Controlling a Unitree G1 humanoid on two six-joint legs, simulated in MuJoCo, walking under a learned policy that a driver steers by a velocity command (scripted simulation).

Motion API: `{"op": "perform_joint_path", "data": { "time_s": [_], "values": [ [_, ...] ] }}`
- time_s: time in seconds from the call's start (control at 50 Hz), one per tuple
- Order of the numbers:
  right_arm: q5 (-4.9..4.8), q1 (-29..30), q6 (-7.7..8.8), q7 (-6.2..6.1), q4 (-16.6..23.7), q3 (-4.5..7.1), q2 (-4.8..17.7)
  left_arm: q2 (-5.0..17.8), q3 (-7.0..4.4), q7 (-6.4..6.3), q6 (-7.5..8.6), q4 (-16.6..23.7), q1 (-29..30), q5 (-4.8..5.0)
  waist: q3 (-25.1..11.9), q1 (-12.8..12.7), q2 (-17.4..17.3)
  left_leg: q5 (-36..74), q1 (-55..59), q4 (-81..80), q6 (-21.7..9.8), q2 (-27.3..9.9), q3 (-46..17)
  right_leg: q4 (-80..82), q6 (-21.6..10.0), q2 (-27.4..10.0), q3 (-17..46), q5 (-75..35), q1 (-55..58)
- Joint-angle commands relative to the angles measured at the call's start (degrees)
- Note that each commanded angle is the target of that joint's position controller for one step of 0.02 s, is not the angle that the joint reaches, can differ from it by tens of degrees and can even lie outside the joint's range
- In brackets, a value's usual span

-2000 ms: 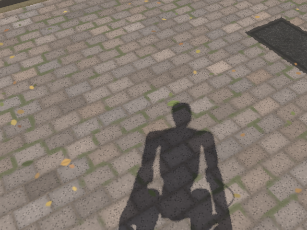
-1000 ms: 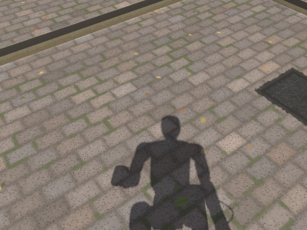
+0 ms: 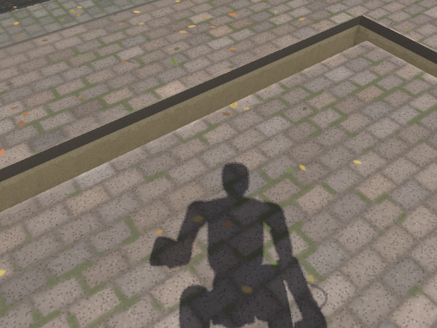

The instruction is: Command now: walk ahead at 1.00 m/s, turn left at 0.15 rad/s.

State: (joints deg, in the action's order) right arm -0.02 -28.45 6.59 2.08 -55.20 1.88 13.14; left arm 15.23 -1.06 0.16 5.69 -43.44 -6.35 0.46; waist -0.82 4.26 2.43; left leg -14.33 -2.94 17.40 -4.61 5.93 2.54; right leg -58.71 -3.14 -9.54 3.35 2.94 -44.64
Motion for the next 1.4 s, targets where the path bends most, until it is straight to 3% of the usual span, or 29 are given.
{"op": "perform_joint_path", "data": {
  "time_s": [0.02, 0.14, 0.2, 0.22, 0.24, 0.28, 0.3, 0.36, 0.58, 0.64, 0.68, 0.7, 0.72, 0.74, 0.76, 0.78, 0.84, 0.96, 1.08, 1.12, 1.14, 1.16, 1.18, 1.2, 1.22, 1.26, 1.28, 1.36, 1.4],
  "values": [
    [-0.67, 3.3, 1.54, -1.27, 4.6, 0.58, 6.2, 1.4, 0.08, 0.59, 1.20, 4.8, 6.6, -0.61, 8.8, -1.6, -2.5, 11.0, -14.5, -13.1, -7.8, -12.1, -9.1, 13.3, 1.8, 1.4, -3.0, -14.5, 5.8],
    [-1.75, -2.4, -0.67, -3.17, 3.2, 1.36, 9.2, 4.1, -0.85, 2.82, 3.15, 9.2, 14.8, 0.85, 9.4, -1.2, -4.8, 18.7, 2.6, -8.8, -6.6, -17.2, -13.0, 32.6, 2.7, 6.9, -1.2, -13.9, 11.4],
    [1.09, 0.2, -2.69, -3.01, 3.7, 2.18, 12.1, 10.4, -3.85, 1.49, 2.85, 6.2, -3.9, 2.21, -4.8, -12.7, -10.3, 46.4, 5.1, 15.4, -3.7, -15.5, -12.4, 28.5, -0.1, 10.2, -3.5, -0.6, 33.6],
    [2.28, 3.0, -2.66, -2.71, 6.1, 1.20, 9.2, 13.1, -4.47, 0.33, 2.18, 3.7, -18.4, 1.42, -15.4, -18.8, -9.1, 36.7, -10.5, 34.6, -2.3, -13.1, -12.0, 20.8, -2.0, 0.6, 4.9, 5.4, 56.6],
    [-0.27, -8.9, -0.83, -1.73, 7.7, -1.75, -2.8, 18.6, -6.06, 1.01, 1.96, 1.6, -22.9, -0.32, -29.8, -10.8, 16.2, -2.7, -33.4, 58.8, 0.8, -3.7, -9.9, 30.7, -11.9, -15.1, 38.4, 35.7, 79.8],
    [-4.68, 4.2, -0.23, -2.66, 10.5, 0.37, 6.6, 8.7, -4.01, 0.65, 2.14, 1.3, -19.1, -0.28, -17.5, -13.9, 14.4, -7.6, -44.4, 67.9, -0.8, -8.0, -11.5, 42.7, -6.0, -13.5, 38.1, 39.3, 70.5],
    [-3.40, 10.5, -0.39, -3.03, 12.0, 0.60, 7.3, 7.3, -3.71, 0.50, 1.84, 0.8, -15.9, -0.47, -9.8, -13.5, 3.8, -4.8, -44.0, 66.2, -0.9, -10.4, -9.8, 42.5, -4.3, -11.3, 28.0, 26.7, 60.5],
    [-3.10, 9.1, -3.06, -1.69, 13.2, 1.41, 3.7, 1.6, -2.66, 0.79, 2.03, -1.7, -8.2, -1.95, -1.8, -5.3, 3.0, -1.7, -35.6, 60.5, -0.9, -16.2, -10.0, 45.4, -4.5, -7.5, 11.0, 11.9, 40.4],
    [-1.52, 25.3, -4.38, 1.32, 20.4, 1.03, 4.1, 11.3, -4.91, -0.07, 1.55, -4.1, -10.9, -0.49, 11.5, -5.3, -5.1, 20.7, -35.2, 29.4, -2.1, -13.4, -0.8, 55.0, -3.2, -5.6, -16.2, -5.8, 39.5],
    [-1.89, 24.0, -3.90, 1.81, 21.6, 2.81, 8.2, 15.8, -5.62, -0.36, -0.45, -5.1, -12.8, 0.23, 7.2, -1.1, 0.9, 9.1, -29.9, 25.4, -5.0, -6.0, 4.9, 43.5, -3.4, -8.1, -17.2, -47.0, 52.4],
    [-1.98, 2.3, -4.77, 0.99, 15.9, 6.35, 14.5, 16.2, -5.24, -0.57, -1.84, -4.9, -9.2, 0.16, -4.1, 10.9, 3.8, 7.9, -3.2, 21.7, -7.9, -1.6, 5.9, 17.8, -2.8, -6.8, -17.4, -59.1, 46.9],
    [-2.51, -7.5, -5.41, -0.39, 12.0, 7.88, 18.7, 11.9, -3.91, -0.93, -1.36, -4.3, -9.9, -0.19, -8.5, 12.7, -3.5, 4.1, 15.8, 22.0, -8.5, -6.5, -5.1, -5.5, -0.5, -1.7, -16.1, -28.1, 30.4],
    [-1.50, -1.9, -4.20, -0.06, 12.8, 7.62, 22.5, 0.3, -0.75, 0.08, 0.88, -2.8, -21.1, 1.36, -16.1, -0.3, -25.0, -19.3, 28.4, 6.4, -18.5, -21.7, -42.3, -29.6, 1.3, 11.3, -7.6, 25.7, 8.1],
    [-0.78, -2.1, -3.09, 0.58, 13.6, 5.69, 14.1, 6.4, -1.64, 0.07, 3.10, -2.9, -15.6, 3.75, -19.9, 4.3, -13.7, -26.0, 25.9, -3.1, -15.5, -24.5, -50.7, -32.2, -1.9, 10.0, 5.6, 24.7, 5.7],
    [0.13, -0.3, -2.03, 0.75, 13.4, 4.75, 11.3, 7.3, -2.20, -0.05, 3.52, -1.1, -8.5, 5.96, -9.0, 4.4, -9.8, -19.8, 16.9, -3.7, -13.3, -25.2, -43.5, -30.7, -3.0, 8.7, 5.6, 22.7, 1.9],
    [0.21, 3.1, -1.04, 0.89, 12.4, 4.51, 10.1, 5.2, -1.68, -0.67, 3.37, -0.4, -6.2, 5.26, -2.7, 1.4, -1.3, -13.1, 7.1, -3.1, -11.4, -24.2, -36.0, -26.3, -3.3, 5.3, 5.7, 19.4, 2.3],
    [1.51, 11.8, 0.46, 0.71, 12.5, 2.75, 2.9, 3.7, -2.50, -0.25, -0.40, -3.1, -11.8, 3.16, 1.1, -5.0, -4.4, -3.4, -8.2, -2.4, -5.3, -18.7, -18.3, -18.2, -2.7, -0.2, 7.1, 8.4, 9.8],
    [1.64, 8.6, 1.01, -1.77, 9.1, 2.90, 3.2, 3.2, -2.53, 0.33, -3.52, -1.3, -4.0, 2.67, 8.7, -3.0, -2.8, 17.2, -6.7, -8.9, 2.3, -13.1, 2.4, -3.6, -0.9, 2.5, 4.1, -7.2, -0.4],
    [1.80, 4.1, 0.94, -4.52, 6.9, 3.55, 8.1, 2.2, -2.57, 4.73, 0.00, 3.4, 4.2, 2.31, 8.4, -1.9, -2.0, 37.1, 0.0, -9.4, 6.8, -13.9, 12.2, 19.2, -3.0, 7.4, -8.4, -20.8, 8.2],
    [2.92, 7.1, -0.37, -5.60, 8.0, 4.78, 13.0, 6.1, -5.04, 4.75, -0.38, 1.6, -8.0, 2.64, 0.1, -8.8, -9.7, 71.2, -0.1, 3.2, 6.8, -13.9, 13.3, 11.5, -2.4, 14.6, -15.8, -10.9, 26.9],
    [2.70, 15.8, -0.89, -6.28, 9.6, 5.81, 17.0, 11.0, -7.54, 4.19, -1.83, -1.5, -25.0, 2.66, -6.2, -19.2, -14.1, 91.7, -4.1, 16.9, 6.8, -17.4, 12.9, -1.2, -4.4, 14.7, -13.8, -8.1, 41.5],
    [1.41, 20.3, -0.94, -6.03, 12.3, 5.52, 15.9, 15.6, -9.72, 2.81, -3.69, -4.4, -35.4, 2.37, -7.9, -24.7, -12.7, 92.3, -12.2, 34.9, 6.6, -15.5, 11.1, 2.8, -6.5, 16.4, -13.3, 4.6, 53.2],
    [-0.05, 26.2, -0.16, -4.85, 12.2, 4.78, 12.9, 14.4, -9.55, 1.86, -4.39, -6.5, -43.0, 1.84, -1.4, -29.2, 0.4, 44.5, -24.2, 68.5, 6.7, -8.4, 10.8, 13.2, -11.9, 11.5, -6.3, 1.3, 57.9],
    [0.39, 21.7, 1.58, -3.22, 14.1, 1.49, -0.9, 7.1, -6.18, 3.07, -3.04, -6.9, -34.9, -0.57, 6.7, -16.3, 19.6, -20.9, -41.5, 89.0, 5.7, 1.0, 1.8, 17.9, -15.1, 11.8, 5.8, 2.1, 53.2],
    [-1.13, 13.1, 3.71, -2.56, 18.2, 0.06, -2.6, 6.3, -4.33, 3.63, -0.77, 0.0, -21.7, -0.67, 0.0, -5.3, 21.0, -23.0, -49.7, 93.0, 4.4, 1.0, -10.5, 28.1, -24.1, 3.5, 34.3, 15.4, 50.6],
    [-1.67, 20.0, 4.66, -2.27, 22.1, 1.75, 5.7, 6.4, -4.66, 3.52, 0.29, 4.6, -14.2, -0.44, 2.5, -2.4, -6.8, -9.3, -41.3, 74.6, -0.3, -2.3, -12.9, 43.0, -21.7, -0.3, 45.2, 27.0, 31.0],
    [-1.70, 17.8, 3.04, -2.69, 21.5, 2.19, 5.9, 6.8, -4.57, 3.63, 1.02, 6.3, -8.9, -0.25, 3.7, 1.5, -8.9, -9.2, -37.4, 69.4, 1.0, -4.7, -13.5, 40.7, -21.4, -0.4, 42.7, 21.8, 22.0],
    [2.26, 19.7, -0.42, -3.65, 23.0, 1.93, 5.7, 9.0, -4.73, -0.32, 0.29, 8.9, -4.9, 0.86, -0.1, 1.0, -9.7, -1.5, -17.2, 43.8, 6.6, -5.5, -5.4, 33.7, -18.2, 9.6, 21.8, -10.7, 4.7],
    [-0.55, 26.4, 0.60, -1.48, 23.4, 3.55, 9.0, 8.0, -4.96, -1.95, 0.39, 3.9, -19.6, 0.87, 0.9, -5.8, -3.8, 9.8, -44.9, 41.7, 4.7, -8.9, -17.1, 28.2, -17.5, 6.3, 28.9, 8.5, 29.1]
  ]
}}
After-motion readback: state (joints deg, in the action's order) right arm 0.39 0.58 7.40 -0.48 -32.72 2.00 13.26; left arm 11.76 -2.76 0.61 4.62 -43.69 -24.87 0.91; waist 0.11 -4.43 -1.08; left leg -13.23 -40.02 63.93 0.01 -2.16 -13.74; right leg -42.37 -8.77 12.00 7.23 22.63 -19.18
